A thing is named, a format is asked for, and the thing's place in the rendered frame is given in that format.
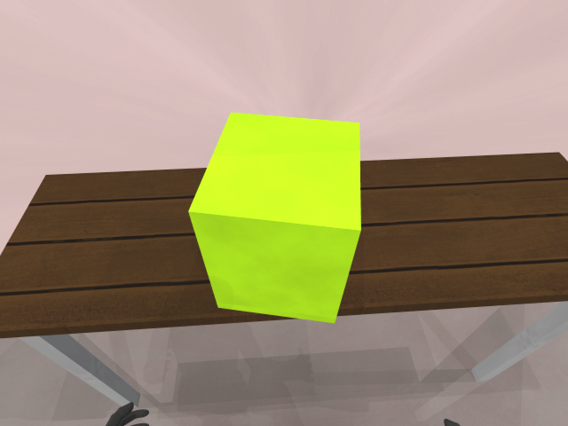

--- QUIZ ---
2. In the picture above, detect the carton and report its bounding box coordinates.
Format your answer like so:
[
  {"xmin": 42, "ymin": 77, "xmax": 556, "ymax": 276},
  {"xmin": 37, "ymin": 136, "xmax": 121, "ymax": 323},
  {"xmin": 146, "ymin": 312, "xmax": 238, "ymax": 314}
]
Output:
[{"xmin": 188, "ymin": 113, "xmax": 361, "ymax": 323}]

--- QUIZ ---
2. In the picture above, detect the robot left hand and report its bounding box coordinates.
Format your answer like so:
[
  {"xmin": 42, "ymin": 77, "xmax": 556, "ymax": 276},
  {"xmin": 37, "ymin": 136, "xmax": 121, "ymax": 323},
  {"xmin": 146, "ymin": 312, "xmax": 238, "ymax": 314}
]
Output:
[{"xmin": 106, "ymin": 402, "xmax": 149, "ymax": 426}]

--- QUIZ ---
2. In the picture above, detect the table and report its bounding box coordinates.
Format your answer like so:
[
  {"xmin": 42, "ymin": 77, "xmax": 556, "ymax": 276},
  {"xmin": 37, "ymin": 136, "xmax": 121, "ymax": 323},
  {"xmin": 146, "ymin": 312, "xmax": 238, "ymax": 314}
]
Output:
[{"xmin": 0, "ymin": 152, "xmax": 568, "ymax": 408}]

